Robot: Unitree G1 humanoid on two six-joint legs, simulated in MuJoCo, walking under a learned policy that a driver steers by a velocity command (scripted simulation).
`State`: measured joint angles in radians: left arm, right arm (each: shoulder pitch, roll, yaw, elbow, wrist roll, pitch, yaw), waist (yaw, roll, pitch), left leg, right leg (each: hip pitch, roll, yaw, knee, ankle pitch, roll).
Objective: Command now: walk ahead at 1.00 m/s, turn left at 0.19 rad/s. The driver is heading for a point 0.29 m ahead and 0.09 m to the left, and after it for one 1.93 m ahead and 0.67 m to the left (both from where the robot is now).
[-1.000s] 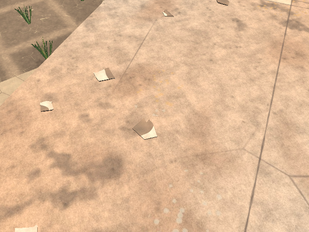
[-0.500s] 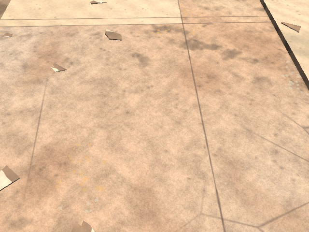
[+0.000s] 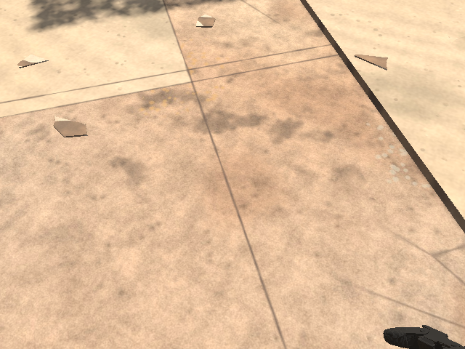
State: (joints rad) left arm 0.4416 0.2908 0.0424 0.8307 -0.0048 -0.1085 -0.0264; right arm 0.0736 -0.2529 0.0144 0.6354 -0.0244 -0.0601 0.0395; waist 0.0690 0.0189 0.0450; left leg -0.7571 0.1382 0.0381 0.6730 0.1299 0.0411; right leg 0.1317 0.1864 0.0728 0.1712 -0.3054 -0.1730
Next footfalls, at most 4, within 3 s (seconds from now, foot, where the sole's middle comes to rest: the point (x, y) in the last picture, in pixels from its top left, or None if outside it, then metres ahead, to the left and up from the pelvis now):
0.14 left None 0.34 0.10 -0.77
0.56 right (250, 242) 0.80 0.03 -0.77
1.00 left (131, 187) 0.99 0.46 -0.77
1.44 right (132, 99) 1.45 0.56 -0.77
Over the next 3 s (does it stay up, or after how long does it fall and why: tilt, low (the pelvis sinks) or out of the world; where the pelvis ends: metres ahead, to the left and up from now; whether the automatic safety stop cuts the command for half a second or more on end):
stays up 2.64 0.72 0.00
